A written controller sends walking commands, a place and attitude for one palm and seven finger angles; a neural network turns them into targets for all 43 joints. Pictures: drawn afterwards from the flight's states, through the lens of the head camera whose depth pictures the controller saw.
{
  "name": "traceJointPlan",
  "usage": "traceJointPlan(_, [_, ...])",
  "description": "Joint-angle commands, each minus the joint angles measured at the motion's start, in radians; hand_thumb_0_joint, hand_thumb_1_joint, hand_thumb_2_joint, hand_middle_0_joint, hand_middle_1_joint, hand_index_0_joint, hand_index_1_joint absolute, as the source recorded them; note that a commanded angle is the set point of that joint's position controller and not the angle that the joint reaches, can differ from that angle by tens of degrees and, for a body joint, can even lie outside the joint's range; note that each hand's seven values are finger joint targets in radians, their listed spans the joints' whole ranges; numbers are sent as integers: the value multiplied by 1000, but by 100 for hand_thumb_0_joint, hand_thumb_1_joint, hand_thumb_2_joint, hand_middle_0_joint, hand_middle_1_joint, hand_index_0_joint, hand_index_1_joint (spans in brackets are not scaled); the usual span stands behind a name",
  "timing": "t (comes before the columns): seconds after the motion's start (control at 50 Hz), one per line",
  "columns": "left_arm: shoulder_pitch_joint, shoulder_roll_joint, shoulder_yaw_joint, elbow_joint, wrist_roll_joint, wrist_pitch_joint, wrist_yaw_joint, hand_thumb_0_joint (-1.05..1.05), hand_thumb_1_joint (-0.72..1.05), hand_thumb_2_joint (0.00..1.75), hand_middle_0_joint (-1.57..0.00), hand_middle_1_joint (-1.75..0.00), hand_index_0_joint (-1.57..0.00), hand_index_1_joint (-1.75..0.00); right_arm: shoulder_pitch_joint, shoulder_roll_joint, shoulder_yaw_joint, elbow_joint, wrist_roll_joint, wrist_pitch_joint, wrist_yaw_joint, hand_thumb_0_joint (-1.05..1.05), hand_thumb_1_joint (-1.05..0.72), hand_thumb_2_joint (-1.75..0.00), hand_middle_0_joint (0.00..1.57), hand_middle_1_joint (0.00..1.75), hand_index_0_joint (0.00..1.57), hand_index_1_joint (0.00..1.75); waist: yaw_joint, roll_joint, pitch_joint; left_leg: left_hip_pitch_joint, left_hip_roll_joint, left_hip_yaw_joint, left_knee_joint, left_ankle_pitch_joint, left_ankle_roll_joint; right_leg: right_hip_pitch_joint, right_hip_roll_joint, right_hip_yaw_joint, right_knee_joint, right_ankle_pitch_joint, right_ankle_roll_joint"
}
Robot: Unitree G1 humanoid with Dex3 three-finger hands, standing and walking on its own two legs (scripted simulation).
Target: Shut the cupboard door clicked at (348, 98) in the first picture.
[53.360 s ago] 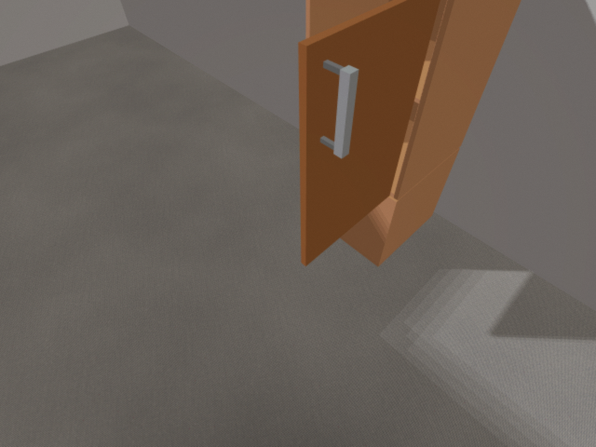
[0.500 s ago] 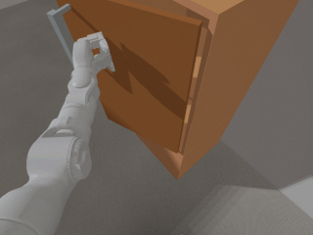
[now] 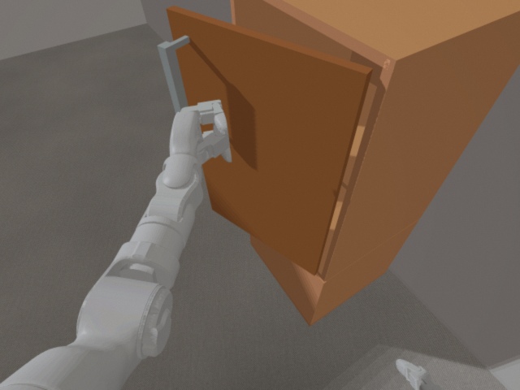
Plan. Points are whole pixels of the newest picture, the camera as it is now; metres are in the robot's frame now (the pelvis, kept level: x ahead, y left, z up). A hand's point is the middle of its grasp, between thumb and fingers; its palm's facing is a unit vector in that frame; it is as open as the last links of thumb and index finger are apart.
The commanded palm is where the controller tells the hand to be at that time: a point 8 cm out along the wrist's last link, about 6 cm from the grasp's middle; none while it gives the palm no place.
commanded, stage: draw the hand back to the body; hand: left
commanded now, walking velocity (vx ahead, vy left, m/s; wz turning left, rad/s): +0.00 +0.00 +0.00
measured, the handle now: (184, 83) +0.64 +0.14 +0.14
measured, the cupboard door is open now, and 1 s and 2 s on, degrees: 20 20 20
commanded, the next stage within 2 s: step back with the hand held close in 1.66 s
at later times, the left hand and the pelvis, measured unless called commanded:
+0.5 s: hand (165, 177) +0.37 +0.13 +0.16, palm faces -0.02 -1.00 -0.01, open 3.1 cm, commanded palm +0.34 +0.18 +0.16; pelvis +0.01 +0.01 +0.01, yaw -2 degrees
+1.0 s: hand (59, 249) +0.26 +0.22 +0.17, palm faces +0.26 -0.92 -0.29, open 4.0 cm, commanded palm +0.21 +0.28 +0.18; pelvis +0.01 +0.02 +0.02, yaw +0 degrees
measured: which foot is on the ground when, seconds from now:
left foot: down 0.00-1.00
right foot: down 0.00-1.00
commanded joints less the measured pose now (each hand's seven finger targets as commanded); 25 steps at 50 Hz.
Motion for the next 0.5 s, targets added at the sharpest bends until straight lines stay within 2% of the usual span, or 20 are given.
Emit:
traceJointPlan(0.0, [-567, 164, 44, -182, 2, -62, 15, 0, 90, 90, -130, -150, -130, -150, 68, -111, -33, -67, 1, -28, -13, 0, -90, -90, 20, 30, 20, 30, -42, -94, -285, 186, -21, -27, -17, 187, 30, 40, -35, 76, -92, 404, 77])
traceJointPlan(0.02, [-572, 159, 39, -172, 3, -65, 16, 0, 90, 90, -130, -150, -130, -150, 77, -114, -33, -66, -3, -28, -14, 0, -90, -90, 20, 30, 20, 30, -51, -130, -290, 183, -20, -32, -17, 188, 32, 43, -34, 74, -90, 402, 82])
traceJointPlan(0.06, [-588, 154, 36, -140, 2, -73, 13, 0, 90, 90, -130, -150, -130, -150, 79, -112, -31, -62, -2, -32, -14, 0, -90, -90, 20, 30, 20, 30, -51, -110, -294, 180, -18, -34, -19, 178, 28, 27, -33, 71, -88, 379, 74])
traceJointPlan(0.08, [-541, 166, 52, -127, 6, -76, 9, 0, 90, 90, -130, -150, -130, -150, 81, -111, -33, -65, -4, -34, -13, 0, -90, -90, 20, 30, 20, 30, -32, -79, -304, 189, -17, -32, -18, 186, 25, 29, -31, 70, -83, 377, 68])
traceJointPlan(0.12, [-422, 225, 119, -150, -1, -86, -1, 0, 90, 90, -130, -150, -130, -150, 90, -121, -35, -82, -8, -37, -12, 0, -90, -90, 20, 30, 20, 30, 7, -111, -365, 187, -17, -34, -24, 235, 26, 96, -29, 65, -66, 427, 64])
traceJointPlan(0.14, [-383, 237, 127, -206, -5, -91, -12, 0, 90, 90, -130, -150, -130, -150, 79, -119, -34, -96, -6, -38, -11, 0, -90, -90, 20, 30, 20, 30, 19, -98, -387, 192, -16, -26, -29, 249, 27, 121, -30, 68, -63, 452, 65])
traceJointPlan(0.16, [-313, 255, 147, -241, -4, -92, -22, 0, 90, 90, -130, -150, -130, -150, 74, -118, -35, -109, -4, -37, -11, 0, -90, -90, 20, 30, 20, 30, 40, -108, -399, 187, -15, -23, -34, 272, 26, 157, -30, 65, -58, 481, 62])
traceJointPlan(0.18, [-271, 234, 124, -300, -5, -87, -34, 0, 90, 90, -130, -150, -130, -150, 63, -116, -35, -125, -3, -36, -9, 0, -90, -90, 20, 30, 20, 30, 42, -96, -399, 198, -15, -14, -37, 290, 28, 169, -29, 65, -59, 508, 63])
traceJointPlan(0.2, [-237, 229, 116, -358, -5, -80, -45, 0, 90, 90, -130, -150, -130, -150, 58, -115, -37, -133, 2, -37, -9, 0, -90, -90, 20, 30, 20, 30, 47, -111, -395, 210, -12, -13, -40, 314, 30, 181, -27, 60, -61, 532, 63])
traceJointPlan(0.22, [-156, 248, 136, -399, -9, -69, -53, 0, 90, 90, -130, -150, -130, -150, 56, -120, -43, -142, 3, -33, -9, 0, -90, -90, 20, 30, 20, 30, 62, -133, -400, 216, -10, -12, -43, 335, 32, 204, -27, 60, -63, 556, 68])
traceJointPlan(0.24, [-122, 211, 99, -487, -20, -54, -67, 0, 90, 90, -130, -150, -130, -150, 31, -113, -41, -157, 10, -33, -8, 0, -90, -90, 20, 30, 20, 30, 62, -110, -384, 235, -7, -5, -51, 354, 33, 208, -28, 59, -70, 583, 70])
traceJointPlan(0.26, [-95, 217, 108, -558, -32, -37, -76, 0, 90, 90, -130, -150, -130, -150, 19, -112, -43, -166, 15, -34, -9, 0, -90, -90, 20, 30, 20, 30, 71, -114, -380, 251, -6, -4, -55, 362, 34, 220, -27, 57, -78, 591, 72])
traceJointPlan(0.3, [-53, 215, 93, -684, -49, 5, -93, 0, 90, 90, -130, -150, -130, -150, -9, -110, -43, -176, 22, -33, -19, 0, -90, -90, 20, 30, 20, 30, 67, -119, -354, 270, -3, 0, -71, 352, 36, 232, -28, 56, -100, 588, 78])
traceJointPlan(0.32, [-23, 224, 85, -747, -52, 21, -98, 0, 90, 90, -130, -150, -130, -150, -27, -110, -43, -184, 25, -30, -27, 0, -90, -90, 20, 30, 20, 30, 73, -89, -343, 284, -1, 2, -75, 352, 38, 236, -31, 61, -107, 572, 81])
traceJointPlan(0.34, [-11, 191, 52, -796, -58, 41, -105, 0, 90, 90, -130, -150, -130, -150, -47, -100, -39, -185, 29, -35, -31, 0, -90, -90, 20, 30, 20, 30, 67, -59, -316, 301, -1, 1, -84, 337, 39, 216, -29, 57, -119, 542, 79])
traceJointPlan(0.36, [8, 202, 56, -838, -60, 58, -105, 0, 90, 90, -130, -150, -130, -150, -57, -101, -37, -183, 31, -39, -37, 0, -90, -90, 20, 30, 20, 30, 68, -61, -301, 319, 4, -9, -91, 335, 37, 204, -25, 50, -127, 507, 72])
traceJointPlan(0.38, [40, 180, 34, -882, -66, 76, -110, 0, 90, 90, -130, -150, -130, -150, -74, -96, -36, -187, 30, -42, -42, 0, -90, -90, 20, 30, 20, 30, 65, -37, -283, 337, 4, -7, -96, 327, 38, 192, -25, 49, -137, 485, 71])
traceJointPlan(0.44, [118, 190, 26, -938, -74, 133, -120, 0, 90, 90, -130, -150, -130, -150, -114, -96, -22, -185, 36, -44, -59, 0, -90, -90, 20, 30, 20, 30, 60, -33, -208, 350, 8, -21, -117, 286, 35, 165, -26, 43, -163, 406, 67])
traceJointPlan(0.48, [180, 197, 36, -976, -85, 174, -128, 0, 90, 90, -127, -147, -127, -147, -143, -95, -14, -194, 37, -47, -66, 0, -90, -90, 20, 30, 20, 30, 73, -34, -204, 355, 4, -28, -129, 265, 32, 175, -27, 41, -171, 379, 62])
